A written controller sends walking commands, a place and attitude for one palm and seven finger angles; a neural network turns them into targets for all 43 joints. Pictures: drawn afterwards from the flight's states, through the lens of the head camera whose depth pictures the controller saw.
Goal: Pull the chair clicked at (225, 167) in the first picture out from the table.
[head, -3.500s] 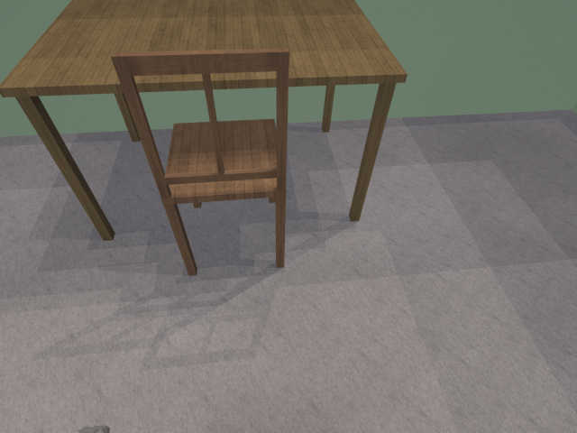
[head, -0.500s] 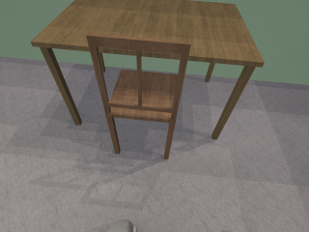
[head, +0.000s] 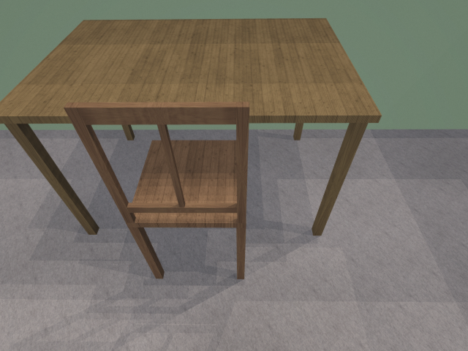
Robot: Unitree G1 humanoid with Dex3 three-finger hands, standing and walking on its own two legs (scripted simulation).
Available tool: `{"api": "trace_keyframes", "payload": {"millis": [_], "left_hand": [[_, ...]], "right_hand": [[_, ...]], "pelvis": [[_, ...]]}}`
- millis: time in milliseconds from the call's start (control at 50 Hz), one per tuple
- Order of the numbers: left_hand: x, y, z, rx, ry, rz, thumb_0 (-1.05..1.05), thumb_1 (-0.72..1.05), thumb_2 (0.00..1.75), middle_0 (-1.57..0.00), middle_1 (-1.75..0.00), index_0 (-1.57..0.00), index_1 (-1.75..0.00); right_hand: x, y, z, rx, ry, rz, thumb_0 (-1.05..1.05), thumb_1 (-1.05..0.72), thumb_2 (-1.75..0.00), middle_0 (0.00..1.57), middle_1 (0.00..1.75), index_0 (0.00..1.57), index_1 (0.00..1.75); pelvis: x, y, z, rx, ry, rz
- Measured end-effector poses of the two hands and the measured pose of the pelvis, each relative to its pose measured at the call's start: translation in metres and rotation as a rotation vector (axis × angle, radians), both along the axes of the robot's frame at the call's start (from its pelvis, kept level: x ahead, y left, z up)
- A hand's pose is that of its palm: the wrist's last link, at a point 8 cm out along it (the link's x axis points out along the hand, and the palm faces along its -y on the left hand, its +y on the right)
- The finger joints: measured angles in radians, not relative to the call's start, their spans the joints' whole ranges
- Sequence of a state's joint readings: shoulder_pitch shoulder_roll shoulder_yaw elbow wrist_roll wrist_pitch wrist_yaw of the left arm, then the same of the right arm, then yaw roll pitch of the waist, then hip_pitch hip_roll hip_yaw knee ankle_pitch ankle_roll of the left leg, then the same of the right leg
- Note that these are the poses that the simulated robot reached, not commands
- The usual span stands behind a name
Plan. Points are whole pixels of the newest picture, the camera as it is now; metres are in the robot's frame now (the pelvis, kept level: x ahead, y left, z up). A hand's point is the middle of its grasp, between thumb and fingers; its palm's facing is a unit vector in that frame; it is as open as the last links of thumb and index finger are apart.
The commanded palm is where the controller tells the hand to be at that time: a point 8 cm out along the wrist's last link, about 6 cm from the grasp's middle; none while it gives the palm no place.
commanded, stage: take the last steps up to it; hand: left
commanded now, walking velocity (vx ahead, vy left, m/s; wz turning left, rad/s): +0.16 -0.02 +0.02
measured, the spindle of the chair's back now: (173, 170) +0.56 +0.19 -0.06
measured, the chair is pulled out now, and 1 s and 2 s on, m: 0.00 0.00 0.00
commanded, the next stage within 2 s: come to a stop and stand still in 0.02 s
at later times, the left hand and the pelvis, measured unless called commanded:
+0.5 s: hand out of the picture +0.10 +0.18 -0.17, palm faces +0.03 -0.98 -0.21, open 7.3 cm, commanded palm none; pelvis +0.08 +0.00 +0.01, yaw -2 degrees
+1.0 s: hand out of the picture +0.06 +0.14 -0.16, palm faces +0.03 -0.98 -0.19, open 7.3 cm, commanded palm none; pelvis +0.04 -0.04 +0.02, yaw -1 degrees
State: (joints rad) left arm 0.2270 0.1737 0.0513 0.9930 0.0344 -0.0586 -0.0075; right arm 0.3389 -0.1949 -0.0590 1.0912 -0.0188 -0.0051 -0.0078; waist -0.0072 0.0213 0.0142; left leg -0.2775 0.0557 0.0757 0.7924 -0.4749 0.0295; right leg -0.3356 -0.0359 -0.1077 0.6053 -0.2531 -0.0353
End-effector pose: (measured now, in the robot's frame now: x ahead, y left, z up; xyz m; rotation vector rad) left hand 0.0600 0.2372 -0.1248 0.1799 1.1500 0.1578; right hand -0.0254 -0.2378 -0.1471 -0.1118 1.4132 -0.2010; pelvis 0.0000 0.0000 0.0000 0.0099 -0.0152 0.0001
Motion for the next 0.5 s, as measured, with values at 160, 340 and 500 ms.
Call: {"api": "trace_keyframes", "payload": {"millis": [160, 340, 500], "left_hand": [[-0.002, -0.023, 0.003, -0.035, 0.151, 0.036, 0.0, 0.92, 0.9, -0.2, -0.3, -0.2, -0.3], [0.004, -0.025, -0.024, -0.094, 0.298, 0.079, 0.01, 0.91, 0.9, -0.2, -0.3, -0.2, -0.3], [0.031, -0.007, -0.014, -0.022, 0.251, 0.053, 0.01, 0.91, 0.9, -0.2, -0.3, -0.2, -0.3]], "right_hand": [[0.074, 0.004, 0.018, 0.017, -0.054, 0.007, 0.01, -0.91, -0.9, 0.2, 0.29, 0.2, 0.3], [0.152, 0.018, 0.02, -0.05, -0.104, 0.048, 0.02, -0.94, -0.9, 0.2, 0.29, 0.2, 0.3], [0.179, 0.016, 0.02, -0.03, -0.172, 0.057, 0.01, -0.92, -0.9, 0.2, 0.29, 0.2, 0.3]], "pelvis": [[0.051, -0.007, 0.017, -0.017, 0.013, 0.002], [0.092, 0.01, 0.006, -0.025, -0.01, -0.028], [0.078, 0.002, 0.009, -0.009, 0.004, -0.043]]}}
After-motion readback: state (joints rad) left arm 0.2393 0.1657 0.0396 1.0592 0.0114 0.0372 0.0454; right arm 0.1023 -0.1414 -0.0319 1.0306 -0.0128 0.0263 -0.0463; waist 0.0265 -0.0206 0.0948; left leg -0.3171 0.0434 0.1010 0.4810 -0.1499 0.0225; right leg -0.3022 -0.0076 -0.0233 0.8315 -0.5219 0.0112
